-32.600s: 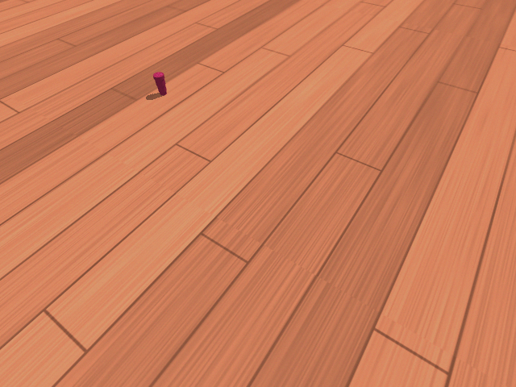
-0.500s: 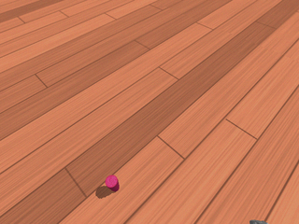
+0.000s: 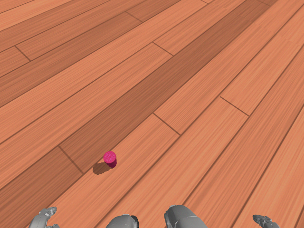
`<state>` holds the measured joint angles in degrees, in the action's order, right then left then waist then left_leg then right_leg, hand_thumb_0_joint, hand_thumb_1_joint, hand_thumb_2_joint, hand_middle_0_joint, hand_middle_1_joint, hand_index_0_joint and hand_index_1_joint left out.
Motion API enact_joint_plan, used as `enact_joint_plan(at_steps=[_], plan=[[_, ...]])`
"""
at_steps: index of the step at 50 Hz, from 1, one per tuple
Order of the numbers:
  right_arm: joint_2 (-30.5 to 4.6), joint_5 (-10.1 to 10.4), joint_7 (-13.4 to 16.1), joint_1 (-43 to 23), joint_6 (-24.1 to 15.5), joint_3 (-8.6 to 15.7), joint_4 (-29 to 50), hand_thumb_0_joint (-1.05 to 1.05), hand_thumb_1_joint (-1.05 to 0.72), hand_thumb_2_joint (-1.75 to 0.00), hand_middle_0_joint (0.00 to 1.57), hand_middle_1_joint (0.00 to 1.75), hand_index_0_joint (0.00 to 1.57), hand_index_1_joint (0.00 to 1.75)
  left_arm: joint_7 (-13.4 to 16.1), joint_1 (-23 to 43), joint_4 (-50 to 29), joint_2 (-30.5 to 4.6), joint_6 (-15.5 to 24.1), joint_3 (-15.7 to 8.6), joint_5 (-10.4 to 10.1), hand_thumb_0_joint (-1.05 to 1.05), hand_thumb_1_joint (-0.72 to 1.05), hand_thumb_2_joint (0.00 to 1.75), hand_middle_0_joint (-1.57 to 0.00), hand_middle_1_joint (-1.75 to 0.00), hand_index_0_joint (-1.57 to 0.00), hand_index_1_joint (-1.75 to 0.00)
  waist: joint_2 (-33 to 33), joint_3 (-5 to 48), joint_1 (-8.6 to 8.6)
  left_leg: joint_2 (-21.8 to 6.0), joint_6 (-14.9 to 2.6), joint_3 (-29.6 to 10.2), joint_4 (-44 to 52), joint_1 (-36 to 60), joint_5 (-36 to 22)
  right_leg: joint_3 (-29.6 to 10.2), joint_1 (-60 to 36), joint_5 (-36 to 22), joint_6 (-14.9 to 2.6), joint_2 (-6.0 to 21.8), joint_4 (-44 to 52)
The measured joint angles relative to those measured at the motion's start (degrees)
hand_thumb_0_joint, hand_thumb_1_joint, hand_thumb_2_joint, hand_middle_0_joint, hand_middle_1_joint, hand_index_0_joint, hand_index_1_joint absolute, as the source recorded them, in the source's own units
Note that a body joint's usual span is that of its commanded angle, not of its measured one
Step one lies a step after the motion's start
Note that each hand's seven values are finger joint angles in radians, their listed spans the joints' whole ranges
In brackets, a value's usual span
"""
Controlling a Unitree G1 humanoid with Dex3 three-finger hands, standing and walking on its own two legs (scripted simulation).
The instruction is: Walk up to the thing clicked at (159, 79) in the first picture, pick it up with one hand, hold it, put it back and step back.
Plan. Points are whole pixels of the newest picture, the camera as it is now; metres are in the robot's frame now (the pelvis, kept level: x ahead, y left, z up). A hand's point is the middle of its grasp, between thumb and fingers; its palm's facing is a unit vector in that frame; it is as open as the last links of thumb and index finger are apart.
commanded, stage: step back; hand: left
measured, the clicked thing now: (111, 160) +0.49 +0.22 -0.69
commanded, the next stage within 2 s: none
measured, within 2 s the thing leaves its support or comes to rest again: neither
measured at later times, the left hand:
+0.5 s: hand out of the picture +0.00 +0.24 -0.13, palm faces +0.01 -0.91 -0.42, open 7.4 cm
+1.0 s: hand out of the picture -0.20 +0.24 -0.16, palm faces -0.04 -0.91 -0.41, open 7.4 cm
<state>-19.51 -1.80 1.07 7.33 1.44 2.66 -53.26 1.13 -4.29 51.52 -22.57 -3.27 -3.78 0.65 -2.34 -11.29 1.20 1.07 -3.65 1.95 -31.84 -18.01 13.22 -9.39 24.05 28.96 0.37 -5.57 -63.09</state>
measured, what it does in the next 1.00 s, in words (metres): walks backwards: right foot, then left foot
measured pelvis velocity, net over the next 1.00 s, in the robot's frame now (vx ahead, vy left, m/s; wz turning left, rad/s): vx -0.28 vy -0.04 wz -0.03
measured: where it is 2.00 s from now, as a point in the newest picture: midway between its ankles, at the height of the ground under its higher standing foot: outside the picture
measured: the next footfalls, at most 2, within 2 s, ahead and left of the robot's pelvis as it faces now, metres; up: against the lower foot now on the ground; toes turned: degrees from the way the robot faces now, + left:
right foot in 0.18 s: -0.03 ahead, -0.14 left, +0.00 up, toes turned +1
left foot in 0.56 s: -0.12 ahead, +0.10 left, +0.00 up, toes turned +0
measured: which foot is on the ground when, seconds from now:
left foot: down 0.00-0.22, up 0.24-0.54, down 0.56-1.00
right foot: up 0.00-0.16, down 0.18-0.60, up 0.62-0.94, down 0.96-1.00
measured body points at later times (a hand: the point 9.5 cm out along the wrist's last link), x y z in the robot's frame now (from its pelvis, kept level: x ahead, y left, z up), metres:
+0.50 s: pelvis -0.12 -0.02 +0.00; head -0.05 -0.04 +0.44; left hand +0.00 +0.29 -0.10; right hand -0.04 -0.35 -0.13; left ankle -0.16 +0.11 -0.69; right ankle -0.07 -0.14 -0.73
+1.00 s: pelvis -0.28 -0.04 -0.02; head -0.22 -0.04 +0.43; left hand -0.20 +0.29 -0.13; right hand -0.14 -0.35 -0.13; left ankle -0.16 +0.10 -0.73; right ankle -0.31 -0.16 -0.74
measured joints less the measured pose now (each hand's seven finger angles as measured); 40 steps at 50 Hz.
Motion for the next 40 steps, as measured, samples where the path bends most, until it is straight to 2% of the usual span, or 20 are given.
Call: enact_joint_plan(at_steps=[4,7,9,11,12,13,15,16,18,20,22,26,28,30,31,33,34,37,40], plan=[[0.0,0.0,0.0,-1.3,-0.3,-0.1,2.4,0.0,-0.9,-0.89,0.21,0.3,0.2,0.3,-0.2,-1.6,0.1,0.2,-0.2,-0.3,0.1,0.01,0.91,0.9,-0.2,-0.3,-0.2,-0.3,0.1,-0.6,-0.11,-0.3,0.09,1.5,-1.6,-1.4,-0.4,1.1,-3.5,0.6,0.84,1.8,6.2],[-0.6,-0.1,-0.2,-2.2,-0.1,-0.2,3.5,0.0,-0.9,-0.89,0.21,0.3,0.2,0.3,-0.6,-2.5,0.0,0.5,0.1,-0.5,0.3,0.01,0.91,0.9,-0.2,-0.3,-0.2,-0.3,0.9,-0.7,-0.48,-0.9,0.59,2.3,-3.4,-3.1,-0.7,3.6,-6.6,-0.6,0.46,3.5,14.6],[-1.1,0.1,-0.4,-2.5,0.3,-0.2,3.8,0.0,-0.9,-0.89,0.21,0.3,0.2,0.3,-1.0,-3.2,0.0,0.6,0.6,-0.6,0.4,0.01,0.91,0.9,-0.2,-0.3,-0.2,-0.3,1.5,-0.1,-0.85,-1.3,1.19,2.7,-5.1,-4.6,-0.7,5.0,-9.5,-4.5,-0.42,4.5,22.3],[-2.4,0.6,-0.5,-3.0,0.9,0.1,3.1,0.0,-0.9,-0.89,0.21,0.3,0.2,0.3,-1.1,-3.5,0.5,2.0,1.1,-0.7,0.9,0.01,0.91,0.9,-0.2,-0.3,-0.2,-0.3,4.9,-0.4,-0.51,-3.1,2.0,1.0,-6.8,-5.6,-0.9,6.9,-10.8,-6.9,-1.02,2.7,25.0],[-2.7,0.8,-0.4,-2.9,1.3,0.3,2.6,0.0,-0.9,-0.89,0.21,0.3,0.2,0.3,-1.4,-4.2,0.3,2.6,1.2,-0.6,1.1,0.01,0.91,0.9,-0.2,-0.3,-0.2,-0.3,5.9,0.1,-0.15,-2.8,2.41,-0.6,-7.9,-6.2,1.7,7.8,-10.8,-7.4,-1.27,2.4,25.3],[-2.7,1.0,-0.3,-2.4,1.6,0.4,2.2,0.0,-0.9,-0.89,0.21,0.3,0.2,0.3,-1.6,-5.0,-0.1,2.7,1.2,-0.4,1.3,0.01,0.91,0.9,-0.2,-0.3,-0.2,-0.3,5.7,0.9,-0.45,-1.0,2.9,-2.4,-11.0,-7.3,7.2,7.8,-10.3,-7.6,-1.62,2.9,25.2],[-2.4,1.1,-0.3,-1.6,2.0,0.4,1.5,0.0,-0.9,-0.89,0.21,0.3,0.2,0.3,-1.7,-6.3,-0.8,2.6,1.1,-0.3,1.5,0.01,0.9,0.9,-0.2,-0.3,-0.21,-0.3,3.7,1.9,-2.08,3.0,3.6,-4.7,-20.6,-8.8,13.4,6.0,-9.5,-8.6,-2.06,4.6,25.6],[-2.6,1.3,-0.4,-1.2,1.9,0.3,1.3,0.01,-0.91,-0.89,0.21,0.3,0.2,0.3,-1.6,-6.7,-1.0,2.8,1.0,-0.4,1.5,0.01,0.9,0.9,-0.2,-0.3,-0.21,-0.3,3.2,2.3,-2.44,4.5,3.76,-6.1,-24.8,-9.2,13.8,5.6,-9.5,-9.7,-2.04,5.2,26.7],[-3.3,1.6,-0.4,0.0,1.5,0.3,1.4,0.01,-0.91,-0.89,0.21,0.3,0.2,0.3,-1.3,-6.8,-1.3,3.1,0.8,-0.5,1.5,0.01,0.9,0.9,-0.2,-0.3,-0.21,-0.3,3.3,3.2,-2.1,6.5,4.01,-8.9,-30.5,-9.4,13.1,6.0,-9.1,-11.9,-1.65,5.9,29.4],[-3.9,1.8,-0.1,1.3,1.2,0.1,1.6,0.0,-0.91,-0.89,0.21,0.3,0.2,0.3,-1.1,-6.0,-2.3,3.1,0.7,-0.5,1.6,0.01,0.9,0.9,-0.2,-0.3,-0.21,-0.3,3.7,3.5,-1.85,6.8,4.43,-10.1,-32.8,-8.5,12.8,6.8,-8.1,-13.5,-1.54,6.1,30.8],[-4.5,1.8,0.3,2.4,1.0,0.0,1.7,0.0,-0.91,-0.89,0.21,0.3,0.2,0.3,-0.8,-4.9,-3.9,3.0,1.0,-0.5,1.7,0.01,0.9,0.9,-0.2,-0.3,-0.21,-0.3,4.0,3.0,-1.73,5.8,4.87,-9.9,-30.2,-6.0,13.6,7.7,-7.0,-14.6,-1.48,6.1,31.1],[-4.4,1.3,0.6,3.5,0.8,-0.1,1.5,0.01,-0.91,-0.89,0.2,0.3,0.2,0.3,-0.3,-2.3,-7.0,2.4,1.5,-0.4,1.4,0.01,0.9,0.9,-0.2,-0.3,-0.21,-0.3,3.7,1.4,-1.09,2.2,4.75,-6.9,-16.4,0.1,14.9,10.3,-4.5,-15.0,-1.0,6.8,28.7],[-3.9,1.0,0.4,3.6,0.5,0.0,1.5,0.01,-0.91,-0.89,0.2,0.3,0.2,0.3,-0.5,-1.2,-8.1,1.8,1.2,-0.1,1.0,0.01,0.9,0.9,-0.2,-0.3,-0.21,-0.3,3.0,0.7,-0.76,0.8,4.25,-5.3,-6.4,3.7,9.9,11.3,-2.8,-14.4,-0.49,7.3,25.8],[-2.0,0.5,0.2,2.4,0.2,0.0,1.0,0.01,-0.91,-0.89,0.2,0.3,0.2,0.3,-0.6,-0.2,-7.9,0.5,0.5,-0.3,0.5,0.01,0.9,0.9,-0.2,-0.3,-0.21,-0.3,-0.9,-1.1,-1.52,2.8,2.87,-3.2,-4.3,5.0,6.9,9.4,-1.8,-14.3,-0.28,9.2,23.2],[-1.3,0.2,-0.1,2.3,0.2,-0.2,1.2,0.01,-0.91,-0.89,0.2,0.3,0.2,0.3,-0.6,-0.4,-7.5,0.3,0.1,-0.4,0.3,0.01,0.9,0.9,-0.2,-0.3,-0.21,-0.3,-1.8,-1.1,-1.93,2.8,2.43,-2.5,-4.5,4.8,6.6,7.9,-1.2,-12.3,-0.77,8.6,22.0],[-1.0,-0.2,-0.8,2.5,0.1,-0.6,2.1,0.01,-0.91,-0.89,0.21,0.3,0.2,0.3,-0.4,-1.0,-6.2,0.7,-0.7,-0.4,0.3,0.01,0.9,0.9,-0.2,-0.3,-0.2,-0.3,-0.6,0.0,-0.73,1.3,1.84,-3.6,-5.0,3.5,5.9,5.2,0.5,-2.4,-1.07,4.3,13.8],[-0.8,-0.4,-0.8,2.6,-0.1,-0.7,2.3,0.01,-0.9,-0.89,0.21,0.3,0.2,0.3,-0.5,-1.2,-5.6,0.9,-1.0,-0.3,0.3,0.01,0.9,0.9,-0.2,-0.3,-0.2,-0.3,0.1,0.5,-0.12,0.6,1.73,-4.4,-4.5,3.2,5.2,4.1,1.3,0.0,-1.24,2.3,8.6],[-0.5,-0.5,-0.5,2.4,0.0,-1.0,2.9,0.01,-0.9,-0.89,0.21,0.3,0.2,0.3,-0.6,-2.7,-5.3,0.8,-0.8,-0.5,-0.1,0.01,0.9,0.9,-0.2,-0.3,-0.2,-0.3,0.4,2.1,-0.79,-0.8,1.92,-4.1,-1.5,2.3,2.2,1.3,2.8,0.4,-1.71,-0.9,-2.8],[-0.5,-0.3,-0.3,0.9,-0.1,-0.8,3.9,0.01,-0.9,-0.89,0.21,0.3,0.21,0.3,-0.7,-4.2,-5.1,0.2,-0.4,-1.0,-0.1,0.01,0.9,0.9,-0.2,-0.3,-0.2,-0.3,0.3,2.4,-1.68,-1.7,2.08,-3.2,-0.4,0.8,0.1,0.4,1.0,-0.2,-0.48,-0.8,-5.1]])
